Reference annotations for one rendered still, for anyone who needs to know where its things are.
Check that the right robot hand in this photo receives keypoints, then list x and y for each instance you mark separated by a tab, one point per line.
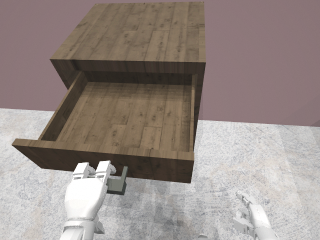
247	221

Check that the handle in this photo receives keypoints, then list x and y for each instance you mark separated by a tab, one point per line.
117	186

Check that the right robot shin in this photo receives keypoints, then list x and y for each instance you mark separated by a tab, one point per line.
202	236

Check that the cabinet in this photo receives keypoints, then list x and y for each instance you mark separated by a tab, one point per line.
145	37

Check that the drawer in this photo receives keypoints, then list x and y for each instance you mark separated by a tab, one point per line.
140	120

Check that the left robot hand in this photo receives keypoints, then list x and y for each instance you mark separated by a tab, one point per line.
84	196

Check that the right robot forearm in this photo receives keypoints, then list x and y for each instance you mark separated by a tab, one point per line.
264	233

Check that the left robot forearm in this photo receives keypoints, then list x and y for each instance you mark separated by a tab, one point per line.
78	229

